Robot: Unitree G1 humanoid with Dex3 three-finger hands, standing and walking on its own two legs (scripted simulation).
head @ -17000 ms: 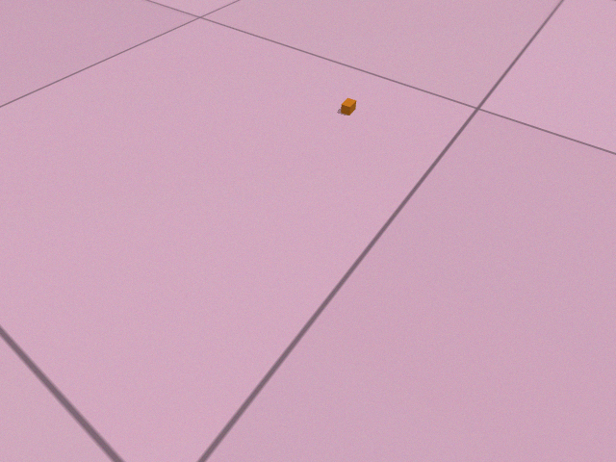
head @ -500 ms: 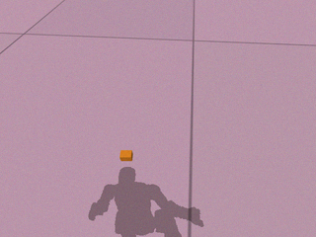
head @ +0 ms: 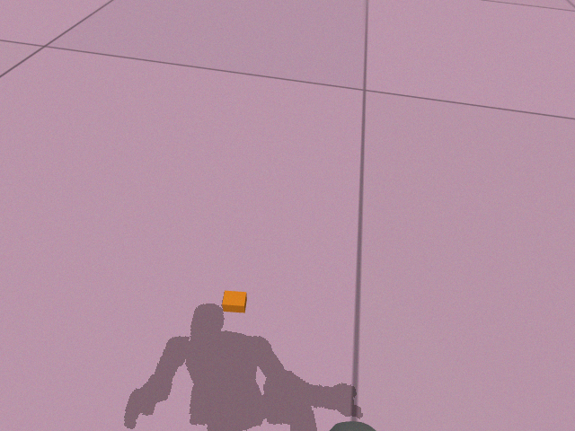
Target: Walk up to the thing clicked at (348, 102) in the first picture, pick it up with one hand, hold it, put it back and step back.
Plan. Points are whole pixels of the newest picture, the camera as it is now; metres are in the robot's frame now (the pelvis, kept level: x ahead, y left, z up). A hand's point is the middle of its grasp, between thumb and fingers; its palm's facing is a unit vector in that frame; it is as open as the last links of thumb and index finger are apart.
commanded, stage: walk up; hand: left
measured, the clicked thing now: (234, 301) +0.68 +0.17 -0.74
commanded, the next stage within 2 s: none
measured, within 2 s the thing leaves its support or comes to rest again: neither
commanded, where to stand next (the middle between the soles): +0.29 -0.05 m, yaw -1 degrees
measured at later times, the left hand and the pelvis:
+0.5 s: hand (182, 328) +0.30 +0.19 -0.12, palm faces -0.05 -0.93 -0.36, open 7.4 cm; pelvis +0.18 -0.06 +0.00, yaw -3 degrees
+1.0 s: hand (184, 340) +0.31 +0.20 -0.17, palm faces -0.04 -0.93 -0.36, open 7.4 cm; pelvis +0.21 -0.06 -0.02, yaw -2 degrees
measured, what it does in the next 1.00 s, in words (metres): walks ahead: right foot, then left foot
